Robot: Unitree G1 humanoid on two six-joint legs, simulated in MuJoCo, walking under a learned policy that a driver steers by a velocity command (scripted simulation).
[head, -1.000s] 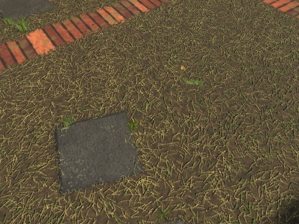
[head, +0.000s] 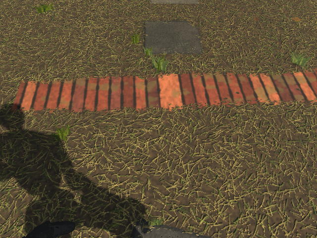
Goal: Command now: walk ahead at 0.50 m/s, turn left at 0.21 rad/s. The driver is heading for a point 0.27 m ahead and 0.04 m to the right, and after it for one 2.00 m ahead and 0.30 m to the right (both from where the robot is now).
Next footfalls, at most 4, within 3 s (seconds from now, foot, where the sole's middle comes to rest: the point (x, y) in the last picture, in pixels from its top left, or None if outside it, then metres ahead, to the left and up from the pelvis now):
0.50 left None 0.44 0.14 -0.76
1.02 right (175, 180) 0.73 -0.10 -0.76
1.56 left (121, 132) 1.03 0.15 -0.76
2.10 right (168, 93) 1.30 -0.12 -0.76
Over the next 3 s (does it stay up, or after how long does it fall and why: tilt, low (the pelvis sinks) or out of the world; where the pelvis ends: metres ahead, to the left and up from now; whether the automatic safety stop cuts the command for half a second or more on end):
stays up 1.62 -0.16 0.02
